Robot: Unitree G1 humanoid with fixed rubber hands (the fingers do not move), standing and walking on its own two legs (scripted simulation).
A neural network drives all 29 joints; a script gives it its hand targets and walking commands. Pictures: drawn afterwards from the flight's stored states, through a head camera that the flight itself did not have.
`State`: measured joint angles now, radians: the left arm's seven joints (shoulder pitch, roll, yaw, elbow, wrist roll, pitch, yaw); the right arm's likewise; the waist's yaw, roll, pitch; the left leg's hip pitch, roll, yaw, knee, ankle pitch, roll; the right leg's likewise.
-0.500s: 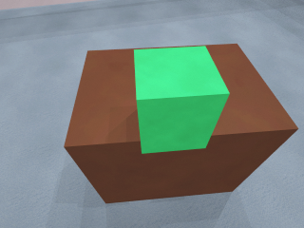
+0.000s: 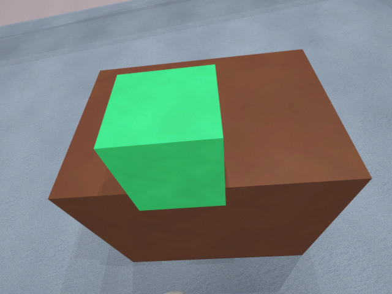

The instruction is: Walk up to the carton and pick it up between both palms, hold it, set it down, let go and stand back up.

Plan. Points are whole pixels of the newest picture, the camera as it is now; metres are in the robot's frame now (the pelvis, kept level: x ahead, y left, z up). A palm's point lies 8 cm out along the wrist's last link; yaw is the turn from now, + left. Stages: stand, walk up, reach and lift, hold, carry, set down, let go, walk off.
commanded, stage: walk up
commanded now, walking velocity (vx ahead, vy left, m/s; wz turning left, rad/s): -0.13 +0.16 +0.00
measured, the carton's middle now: (174, 143) +0.42 +0.09 +0.06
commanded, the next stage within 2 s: none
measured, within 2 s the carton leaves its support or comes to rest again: neither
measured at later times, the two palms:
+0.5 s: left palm out of the picture -0.03 +0.31 -0.16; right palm out of the picture -0.04 -0.16 -0.12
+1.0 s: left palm out of the picture -0.03 +0.28 -0.16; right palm out of the picture -0.03 -0.18 -0.16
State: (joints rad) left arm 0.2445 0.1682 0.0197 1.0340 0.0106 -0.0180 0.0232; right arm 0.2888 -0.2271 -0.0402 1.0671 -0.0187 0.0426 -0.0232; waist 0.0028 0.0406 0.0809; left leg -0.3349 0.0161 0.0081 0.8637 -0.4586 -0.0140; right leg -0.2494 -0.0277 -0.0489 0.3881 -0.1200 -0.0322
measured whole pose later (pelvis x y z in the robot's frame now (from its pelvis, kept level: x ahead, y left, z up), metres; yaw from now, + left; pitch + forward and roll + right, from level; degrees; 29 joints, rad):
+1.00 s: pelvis -0.01 +0.05 -0.01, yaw +1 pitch -1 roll +0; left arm 0.33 0.18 0.03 1.11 0.02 -0.03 0.04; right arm 0.35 -0.18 -0.01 1.07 -0.02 -0.02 -0.01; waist 0.01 0.00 0.01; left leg -0.29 0.03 0.07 0.81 -0.50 0.00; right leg -0.08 0.06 -0.08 0.48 -0.39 -0.08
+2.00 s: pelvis -0.04 +0.00 +0.01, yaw -1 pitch +1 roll +6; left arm 0.25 0.21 0.05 0.96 0.02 0.05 0.04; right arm 0.23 -0.27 -0.09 0.95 -0.02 0.10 -0.02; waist -0.01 0.01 0.03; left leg -0.52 -0.08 -0.10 1.04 -0.39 0.01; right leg -0.21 -0.06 -0.02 0.44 -0.25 -0.05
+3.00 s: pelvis +0.00 +0.14 +0.01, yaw +0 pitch +3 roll -8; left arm 0.19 0.22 0.06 1.05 0.01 0.06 -0.03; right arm 0.66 -0.10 0.02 1.14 -0.02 -0.09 -0.03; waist -0.08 -0.04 0.03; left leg 0.00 0.09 0.04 0.28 -0.32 -0.02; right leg -0.63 0.01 -0.05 1.14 -0.18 0.05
